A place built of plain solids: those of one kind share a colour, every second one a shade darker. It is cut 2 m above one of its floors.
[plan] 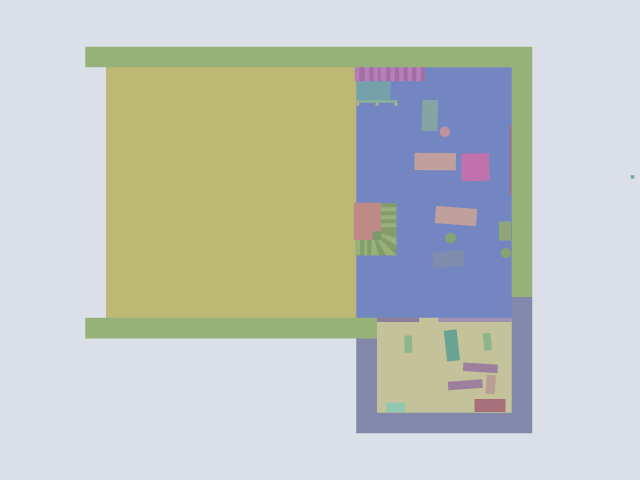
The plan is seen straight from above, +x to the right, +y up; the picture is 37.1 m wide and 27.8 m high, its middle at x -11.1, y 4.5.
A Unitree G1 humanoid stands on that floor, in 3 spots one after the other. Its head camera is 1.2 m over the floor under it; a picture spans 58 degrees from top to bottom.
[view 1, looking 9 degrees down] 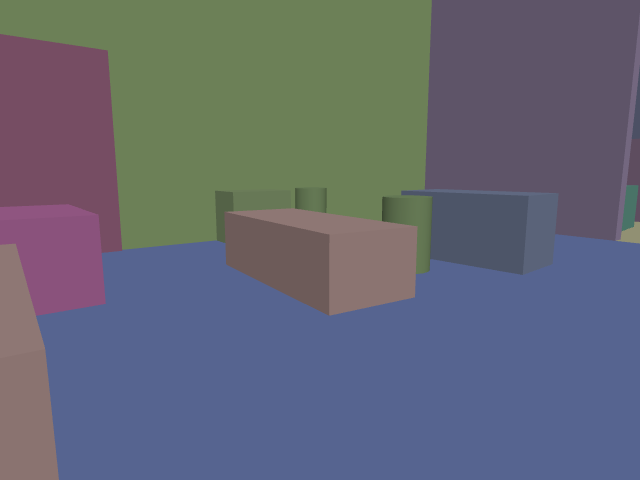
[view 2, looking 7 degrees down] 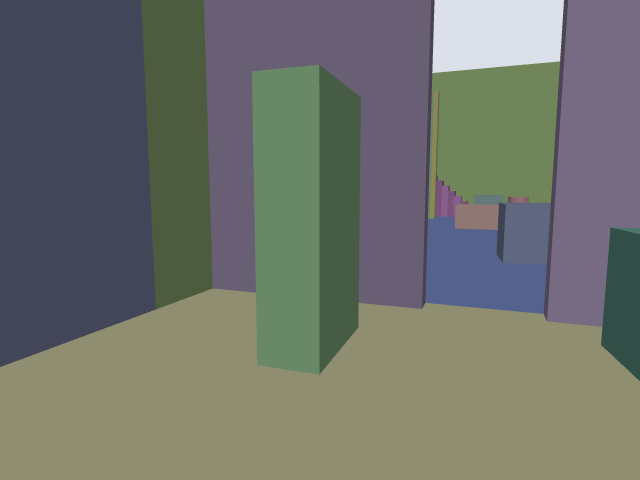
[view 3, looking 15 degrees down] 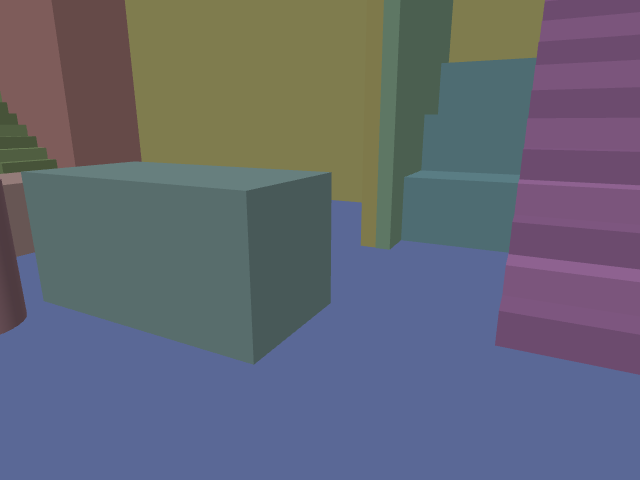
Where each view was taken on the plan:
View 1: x -7.12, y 8.63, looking -37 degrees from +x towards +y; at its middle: slabwood_gear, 3.65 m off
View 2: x -4.80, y -4.50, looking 111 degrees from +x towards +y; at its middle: cabinet_leanto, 2.68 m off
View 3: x -2.62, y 13.78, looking -154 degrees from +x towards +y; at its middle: cart_rdfra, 2.73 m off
